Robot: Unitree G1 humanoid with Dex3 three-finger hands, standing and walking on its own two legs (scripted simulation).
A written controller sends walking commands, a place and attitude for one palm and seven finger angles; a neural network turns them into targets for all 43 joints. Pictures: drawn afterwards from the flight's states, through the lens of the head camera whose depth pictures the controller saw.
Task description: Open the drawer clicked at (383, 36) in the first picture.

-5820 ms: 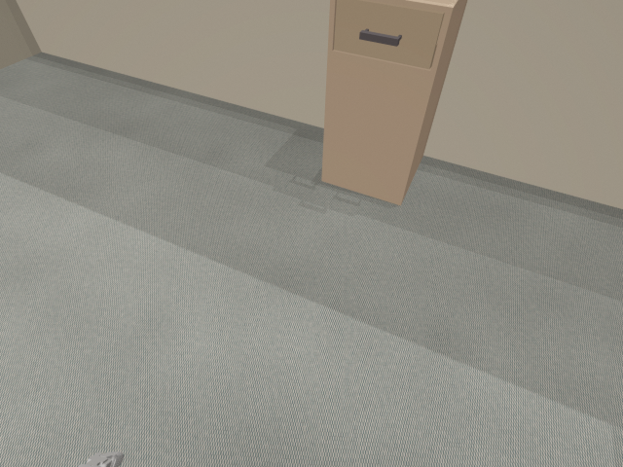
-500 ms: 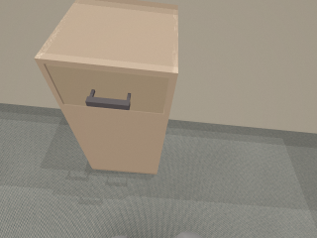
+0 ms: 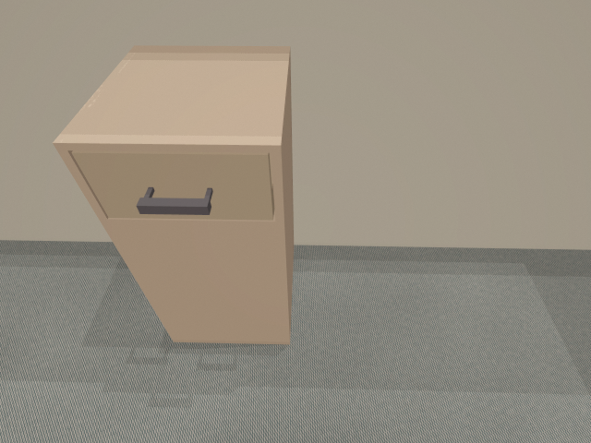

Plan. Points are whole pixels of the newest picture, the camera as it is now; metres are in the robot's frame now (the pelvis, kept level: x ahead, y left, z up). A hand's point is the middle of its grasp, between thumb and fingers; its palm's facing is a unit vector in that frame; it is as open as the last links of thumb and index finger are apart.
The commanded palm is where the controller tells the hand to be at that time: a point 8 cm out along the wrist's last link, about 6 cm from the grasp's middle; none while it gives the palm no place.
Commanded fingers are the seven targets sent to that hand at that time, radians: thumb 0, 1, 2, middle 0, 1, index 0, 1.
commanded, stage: come to a stop and stand still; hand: left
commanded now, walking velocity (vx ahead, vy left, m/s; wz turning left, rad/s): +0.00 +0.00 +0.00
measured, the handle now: (177, 199) +0.56 +0.26 -0.02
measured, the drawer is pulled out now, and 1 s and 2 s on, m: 0.00 0.00 0.00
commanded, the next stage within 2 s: look again from close up in 0.16 s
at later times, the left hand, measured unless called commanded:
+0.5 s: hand out of the picture -0.01 +0.18 -0.18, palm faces +0.05 -0.99 -0.16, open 7.4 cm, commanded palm none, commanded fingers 0.00 0.90 0.90 -0.20 -0.30 -0.20 -0.30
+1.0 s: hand out of the picture -0.06 +0.22 -0.18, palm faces +0.05 -0.98 -0.17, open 7.4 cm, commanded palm none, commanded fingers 0.00 0.90 0.90 -0.20 -0.30 -0.20 -0.30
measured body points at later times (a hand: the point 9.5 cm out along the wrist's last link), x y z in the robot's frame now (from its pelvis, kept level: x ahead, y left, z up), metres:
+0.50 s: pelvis -0.01 +0.02 +0.00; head -0.01 +0.03 +0.45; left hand -0.01 +0.23 -0.17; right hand +0.01 -0.21 -0.15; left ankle +0.01 +0.14 -0.74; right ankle -0.03 -0.09 -0.74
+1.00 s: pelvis -0.02 +0.05 +0.00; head -0.02 +0.06 +0.45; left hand -0.06 +0.27 -0.16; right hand -0.01 -0.18 -0.15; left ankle +0.01 +0.14 -0.74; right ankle -0.03 -0.09 -0.74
